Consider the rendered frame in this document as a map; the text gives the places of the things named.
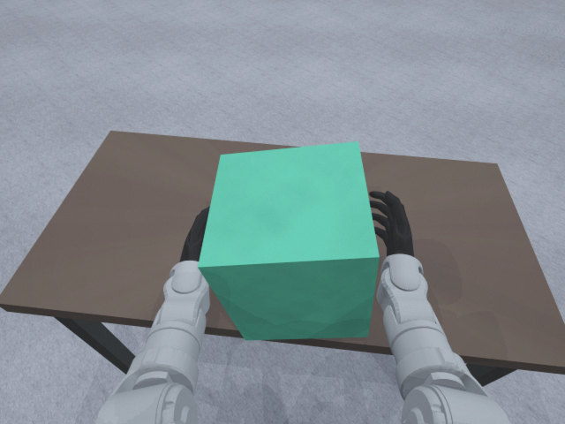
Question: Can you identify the robot right forearm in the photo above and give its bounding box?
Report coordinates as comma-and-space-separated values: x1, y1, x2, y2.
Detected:
376, 254, 508, 418

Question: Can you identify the carton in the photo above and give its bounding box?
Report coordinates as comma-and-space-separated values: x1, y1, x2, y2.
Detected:
198, 141, 380, 340

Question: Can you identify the right robot upper arm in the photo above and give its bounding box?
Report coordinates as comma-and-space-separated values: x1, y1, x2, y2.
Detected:
401, 383, 510, 424

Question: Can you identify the robot left forearm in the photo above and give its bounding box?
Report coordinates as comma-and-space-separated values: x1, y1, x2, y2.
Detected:
94, 261, 210, 424

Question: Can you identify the robot left hand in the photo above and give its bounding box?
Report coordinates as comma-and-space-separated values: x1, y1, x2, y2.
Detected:
180, 207, 210, 262

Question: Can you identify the left robot upper arm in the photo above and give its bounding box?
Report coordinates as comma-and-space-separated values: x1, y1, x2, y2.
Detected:
96, 382, 199, 424

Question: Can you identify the robot right hand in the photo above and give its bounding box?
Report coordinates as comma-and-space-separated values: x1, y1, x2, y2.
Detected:
369, 191, 414, 257

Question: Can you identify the table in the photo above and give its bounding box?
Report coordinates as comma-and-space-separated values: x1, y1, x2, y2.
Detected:
0, 131, 565, 387

